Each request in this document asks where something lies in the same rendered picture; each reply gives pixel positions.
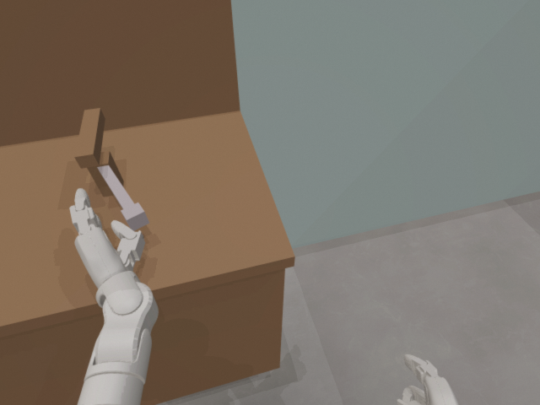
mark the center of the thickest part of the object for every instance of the tap lever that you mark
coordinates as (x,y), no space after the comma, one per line
(133,213)

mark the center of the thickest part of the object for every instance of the robot right hand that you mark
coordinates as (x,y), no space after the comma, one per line
(437,390)

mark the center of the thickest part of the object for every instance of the counter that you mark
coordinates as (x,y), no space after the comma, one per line
(150,88)

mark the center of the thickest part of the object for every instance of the left robot forearm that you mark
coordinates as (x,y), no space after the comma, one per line
(119,363)

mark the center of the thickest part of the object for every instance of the robot left hand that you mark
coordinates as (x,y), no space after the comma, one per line
(100,258)

